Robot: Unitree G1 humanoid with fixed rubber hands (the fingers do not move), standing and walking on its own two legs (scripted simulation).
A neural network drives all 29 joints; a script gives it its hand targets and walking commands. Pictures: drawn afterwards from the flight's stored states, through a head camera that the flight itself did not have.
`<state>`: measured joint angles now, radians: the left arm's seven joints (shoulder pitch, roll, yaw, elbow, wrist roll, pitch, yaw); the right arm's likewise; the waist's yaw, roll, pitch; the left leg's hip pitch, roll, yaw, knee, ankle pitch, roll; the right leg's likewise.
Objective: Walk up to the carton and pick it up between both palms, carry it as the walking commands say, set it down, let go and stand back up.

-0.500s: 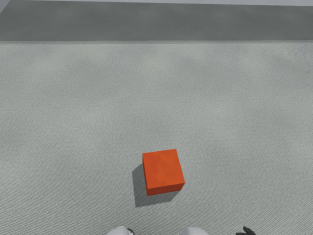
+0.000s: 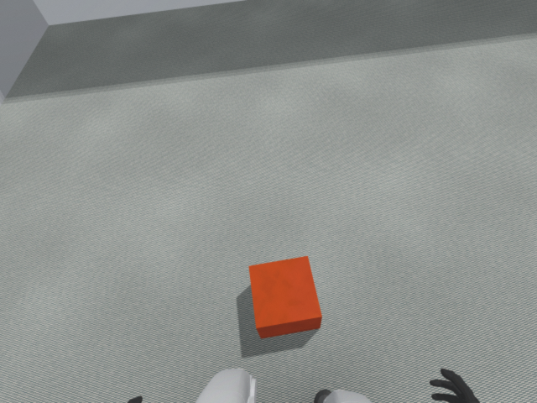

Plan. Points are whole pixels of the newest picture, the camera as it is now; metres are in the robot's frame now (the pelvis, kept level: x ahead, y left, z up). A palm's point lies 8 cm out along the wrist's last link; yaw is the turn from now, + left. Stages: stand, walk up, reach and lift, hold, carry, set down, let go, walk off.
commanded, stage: walk up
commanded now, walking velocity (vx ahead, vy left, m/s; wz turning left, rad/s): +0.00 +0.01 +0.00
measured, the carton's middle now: (284, 297) +0.49 +0.03 -0.70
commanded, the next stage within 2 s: none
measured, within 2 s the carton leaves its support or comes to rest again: neither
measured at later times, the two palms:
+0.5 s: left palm out of the picture +0.02 +0.24 -0.14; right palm out of the picture -0.04 -0.24 -0.14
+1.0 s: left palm out of the picture +0.07 +0.22 -0.14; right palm (446, 354) +0.20 -0.26 -0.13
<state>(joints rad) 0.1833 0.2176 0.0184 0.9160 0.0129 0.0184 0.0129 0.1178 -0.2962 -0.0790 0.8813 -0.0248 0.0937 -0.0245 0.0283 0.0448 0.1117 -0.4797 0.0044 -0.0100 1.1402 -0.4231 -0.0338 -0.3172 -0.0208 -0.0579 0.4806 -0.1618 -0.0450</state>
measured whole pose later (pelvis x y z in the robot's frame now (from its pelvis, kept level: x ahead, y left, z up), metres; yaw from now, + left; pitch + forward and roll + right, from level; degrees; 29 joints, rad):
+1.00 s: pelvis +0.08 -0.02 -0.01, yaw +6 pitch +0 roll +0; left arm 0.28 0.19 0.02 1.00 0.02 0.00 0.03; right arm 0.15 -0.23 -0.03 0.93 -0.01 0.05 0.00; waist 0.03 0.02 0.04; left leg -0.35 0.03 0.00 0.64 -0.27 -0.03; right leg -0.19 -0.06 -0.12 0.53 -0.33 0.01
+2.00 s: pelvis +0.03 -0.03 +0.00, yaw +5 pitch -1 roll +0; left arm 0.36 0.17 -0.01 1.03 0.02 0.00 0.02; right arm 0.22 -0.19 -0.02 0.97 -0.02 0.02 0.00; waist 0.02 0.03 0.00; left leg -0.27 0.02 -0.01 0.45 -0.15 -0.01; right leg -0.14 0.02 -0.06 0.45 -0.29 -0.03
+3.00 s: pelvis +0.04 -0.02 -0.02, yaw +4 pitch +4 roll +0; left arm 0.21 0.22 -0.04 0.74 -0.07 0.23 0.05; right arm 0.14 -0.22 0.03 0.79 0.08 0.20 -0.02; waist 0.01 0.00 0.00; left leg -0.45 0.01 0.02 0.63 -0.25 0.02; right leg -0.33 0.00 -0.04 0.66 -0.39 -0.02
